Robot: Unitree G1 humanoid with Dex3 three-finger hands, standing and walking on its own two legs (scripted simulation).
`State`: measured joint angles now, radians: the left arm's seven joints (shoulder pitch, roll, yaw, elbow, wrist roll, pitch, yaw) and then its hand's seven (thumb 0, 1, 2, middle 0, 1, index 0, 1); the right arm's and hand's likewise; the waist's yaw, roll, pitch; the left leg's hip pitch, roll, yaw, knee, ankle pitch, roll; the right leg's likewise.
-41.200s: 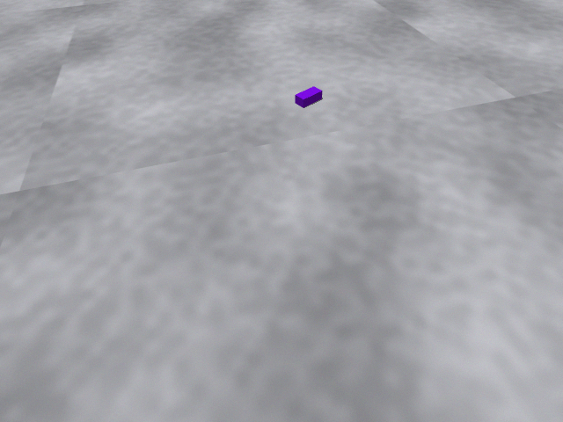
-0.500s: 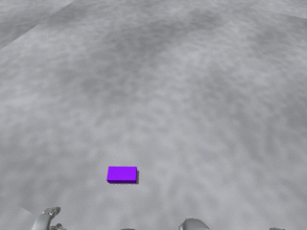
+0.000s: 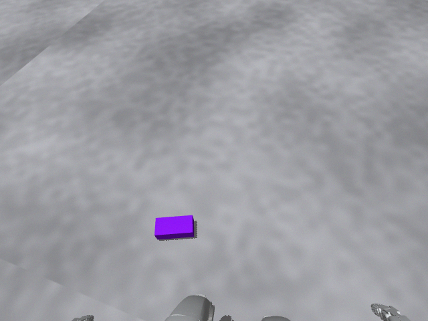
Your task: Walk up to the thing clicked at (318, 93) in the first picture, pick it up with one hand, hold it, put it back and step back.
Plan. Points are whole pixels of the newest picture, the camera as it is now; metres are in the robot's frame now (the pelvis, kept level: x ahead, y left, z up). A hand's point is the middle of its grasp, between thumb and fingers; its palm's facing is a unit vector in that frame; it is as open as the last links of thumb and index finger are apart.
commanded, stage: step back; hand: left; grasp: from above
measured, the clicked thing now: (174, 227) +0.56 +0.26 -0.73
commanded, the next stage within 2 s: none
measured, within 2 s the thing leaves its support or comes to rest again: neither
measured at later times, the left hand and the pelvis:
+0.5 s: hand out of the picture -0.04 +0.26 -0.15, palm faces -0.01 -0.92 -0.39, open 7.4 cm; pelvis -0.14 -0.01 +0.00, yaw -1 degrees
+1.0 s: hand out of the picture -0.19 +0.25 -0.15, palm faces +0.08 -0.91 -0.40, open 7.4 cm; pelvis -0.31 -0.03 -0.01, yaw +5 degrees
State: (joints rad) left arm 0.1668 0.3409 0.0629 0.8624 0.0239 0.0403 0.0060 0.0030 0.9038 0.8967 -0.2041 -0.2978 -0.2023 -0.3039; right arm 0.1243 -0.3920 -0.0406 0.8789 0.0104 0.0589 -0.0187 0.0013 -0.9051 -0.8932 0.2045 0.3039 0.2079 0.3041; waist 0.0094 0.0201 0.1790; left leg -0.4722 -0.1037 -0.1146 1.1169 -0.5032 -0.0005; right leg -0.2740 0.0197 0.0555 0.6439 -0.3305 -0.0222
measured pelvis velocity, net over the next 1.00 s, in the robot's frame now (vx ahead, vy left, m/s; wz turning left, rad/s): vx -0.31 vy -0.03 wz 0.09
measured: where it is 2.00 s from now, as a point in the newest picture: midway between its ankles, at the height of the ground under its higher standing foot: outside the picture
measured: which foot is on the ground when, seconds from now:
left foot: up 0.00-0.16, down 0.18-0.56, up 0.58-0.88, down 0.90-1.00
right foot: down 0.00-0.20, up 0.22-0.52, down 0.54-0.92, up 0.94-1.00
